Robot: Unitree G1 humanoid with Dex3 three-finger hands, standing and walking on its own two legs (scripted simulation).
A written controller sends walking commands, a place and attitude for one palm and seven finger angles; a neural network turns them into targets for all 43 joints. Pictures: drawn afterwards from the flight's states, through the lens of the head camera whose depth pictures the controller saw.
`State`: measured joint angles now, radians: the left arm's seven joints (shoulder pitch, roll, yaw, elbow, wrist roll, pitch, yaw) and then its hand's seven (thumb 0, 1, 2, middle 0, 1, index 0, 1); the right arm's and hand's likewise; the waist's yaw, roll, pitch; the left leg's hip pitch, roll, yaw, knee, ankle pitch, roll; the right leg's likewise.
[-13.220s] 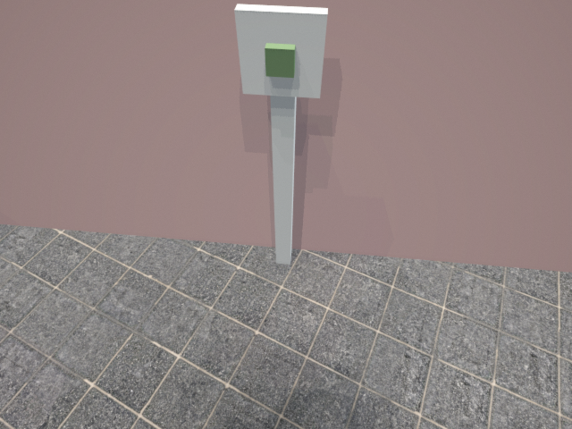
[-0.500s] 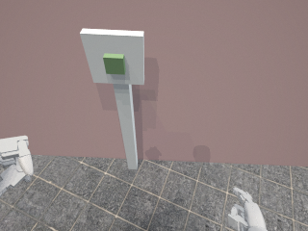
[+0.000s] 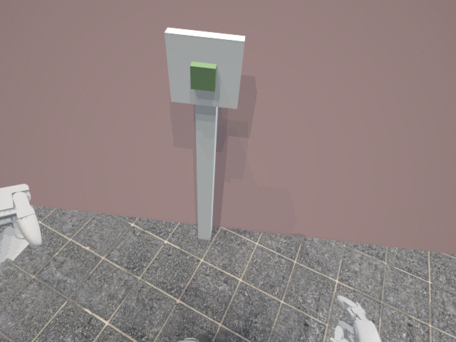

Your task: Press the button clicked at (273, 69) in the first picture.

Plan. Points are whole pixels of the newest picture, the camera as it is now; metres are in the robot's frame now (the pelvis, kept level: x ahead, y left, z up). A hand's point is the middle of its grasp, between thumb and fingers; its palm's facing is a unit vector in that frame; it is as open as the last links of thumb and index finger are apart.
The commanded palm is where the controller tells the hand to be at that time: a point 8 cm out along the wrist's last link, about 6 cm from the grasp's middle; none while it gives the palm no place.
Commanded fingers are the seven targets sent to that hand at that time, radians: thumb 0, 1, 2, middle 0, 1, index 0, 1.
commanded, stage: step back with the hand held close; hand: left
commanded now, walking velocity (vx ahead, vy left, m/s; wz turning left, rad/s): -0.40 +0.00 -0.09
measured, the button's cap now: (203, 76) +0.67 +0.09 +0.13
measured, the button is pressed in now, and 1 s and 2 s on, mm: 0 0 0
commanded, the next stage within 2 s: stop stepping back and stand still in 0.24 s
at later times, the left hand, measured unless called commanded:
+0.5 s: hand out of the picture +0.06 +0.22 +0.18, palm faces +0.19 -0.87 -0.46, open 3.1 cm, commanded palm +0.01 +0.28 +0.19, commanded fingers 0.00 0.90 0.90 -1.30 -1.50 -1.30 -1.50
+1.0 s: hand out of the picture -0.11 +0.24 +0.20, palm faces +0.36 -0.81 -0.47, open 3.1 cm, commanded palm -0.16 +0.29 +0.19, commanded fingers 0.00 0.90 0.90 -1.30 -1.50 -1.30 -1.50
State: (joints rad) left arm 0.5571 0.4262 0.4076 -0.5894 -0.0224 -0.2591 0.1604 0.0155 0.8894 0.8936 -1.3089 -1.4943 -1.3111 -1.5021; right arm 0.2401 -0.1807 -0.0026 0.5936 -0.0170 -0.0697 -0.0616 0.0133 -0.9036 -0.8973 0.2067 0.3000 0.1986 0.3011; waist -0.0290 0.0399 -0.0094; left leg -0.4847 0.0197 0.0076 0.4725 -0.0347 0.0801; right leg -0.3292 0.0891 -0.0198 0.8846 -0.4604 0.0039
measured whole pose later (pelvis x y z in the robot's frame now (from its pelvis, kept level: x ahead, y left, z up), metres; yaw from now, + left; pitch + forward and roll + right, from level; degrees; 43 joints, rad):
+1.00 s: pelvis -0.30 +0.01 +0.00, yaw -2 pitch -2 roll +1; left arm 0.62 0.42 0.41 -0.56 0.00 -0.26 0.15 0.02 0.89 0.89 -1.31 -1.49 -1.31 -1.50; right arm 0.34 -0.14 0.00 0.65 -0.02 -0.15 -0.05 0.01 -0.90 -0.90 0.21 0.30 0.20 0.30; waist -0.06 -0.03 -0.09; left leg -0.22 0.08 0.01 0.50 -0.28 0.01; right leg -0.53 -0.03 -0.10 1.01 -0.36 0.00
